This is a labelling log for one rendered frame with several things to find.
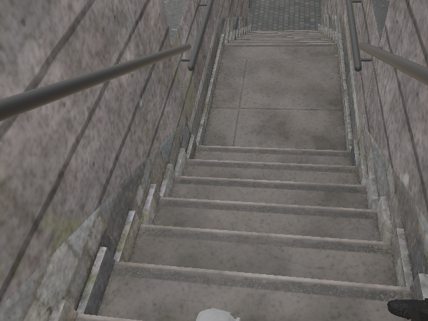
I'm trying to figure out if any right robot hand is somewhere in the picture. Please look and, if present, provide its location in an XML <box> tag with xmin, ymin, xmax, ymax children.
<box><xmin>387</xmin><ymin>298</ymin><xmax>428</xmax><ymax>321</ymax></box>

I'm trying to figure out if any left robot thigh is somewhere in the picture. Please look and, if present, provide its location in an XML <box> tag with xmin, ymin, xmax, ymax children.
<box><xmin>196</xmin><ymin>308</ymin><xmax>241</xmax><ymax>321</ymax></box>

